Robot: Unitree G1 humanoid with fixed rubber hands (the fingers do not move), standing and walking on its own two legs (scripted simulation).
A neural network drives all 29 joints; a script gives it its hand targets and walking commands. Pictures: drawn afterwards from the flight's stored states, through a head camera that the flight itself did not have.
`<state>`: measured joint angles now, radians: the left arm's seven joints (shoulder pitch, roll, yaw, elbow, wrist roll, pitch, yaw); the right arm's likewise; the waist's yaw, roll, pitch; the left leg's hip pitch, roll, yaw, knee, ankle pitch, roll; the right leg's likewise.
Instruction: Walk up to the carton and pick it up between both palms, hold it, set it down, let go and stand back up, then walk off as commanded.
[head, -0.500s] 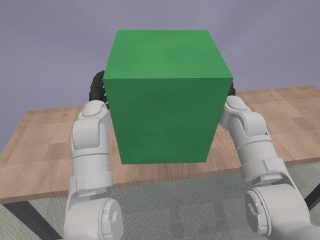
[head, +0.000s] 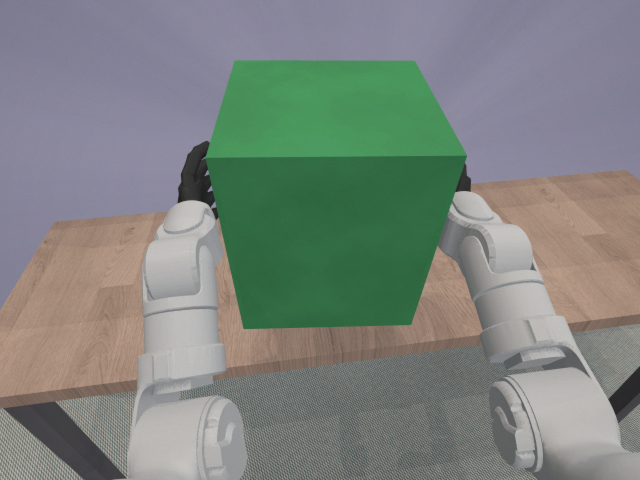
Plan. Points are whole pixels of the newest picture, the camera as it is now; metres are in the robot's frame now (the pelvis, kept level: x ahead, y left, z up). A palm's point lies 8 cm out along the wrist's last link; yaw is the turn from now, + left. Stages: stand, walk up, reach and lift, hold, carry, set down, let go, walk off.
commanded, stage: hold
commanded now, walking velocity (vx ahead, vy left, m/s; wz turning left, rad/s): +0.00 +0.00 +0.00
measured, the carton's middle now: (326, 198) +0.38 +0.00 +0.21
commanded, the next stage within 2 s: set down in 0.62 s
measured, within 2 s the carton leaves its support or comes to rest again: neither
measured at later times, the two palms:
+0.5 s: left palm (198, 209) +0.37 +0.14 +0.21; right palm (451, 201) +0.37 -0.15 +0.20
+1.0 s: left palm (204, 198) +0.38 +0.14 +0.21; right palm (452, 196) +0.38 -0.16 +0.20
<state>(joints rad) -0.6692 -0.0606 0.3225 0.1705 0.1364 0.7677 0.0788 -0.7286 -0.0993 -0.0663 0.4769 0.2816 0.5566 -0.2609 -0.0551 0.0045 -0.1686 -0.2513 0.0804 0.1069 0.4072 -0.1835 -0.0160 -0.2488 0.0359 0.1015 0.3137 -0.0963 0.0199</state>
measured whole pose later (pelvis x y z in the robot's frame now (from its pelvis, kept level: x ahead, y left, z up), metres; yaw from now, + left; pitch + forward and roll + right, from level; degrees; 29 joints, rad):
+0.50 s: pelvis +0.00 +0.00 +0.00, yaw +0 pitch +2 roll -1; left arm -0.67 -0.06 0.32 0.17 0.14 0.77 0.08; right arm -0.73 -0.10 -0.07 0.48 0.28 0.56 -0.26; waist -0.06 0.00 -0.17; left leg -0.25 0.08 0.11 0.41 -0.18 -0.02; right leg -0.25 0.04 0.10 0.31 -0.10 0.02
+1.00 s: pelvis +0.00 +0.00 +0.00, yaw +0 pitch +1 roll -1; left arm -0.71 -0.06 0.32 0.30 0.20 0.58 0.04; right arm -0.72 -0.09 -0.08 0.55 0.13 0.38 -0.20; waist -0.06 0.00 -0.14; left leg -0.23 0.08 0.11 0.40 -0.19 -0.02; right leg -0.22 0.04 0.10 0.29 -0.10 0.02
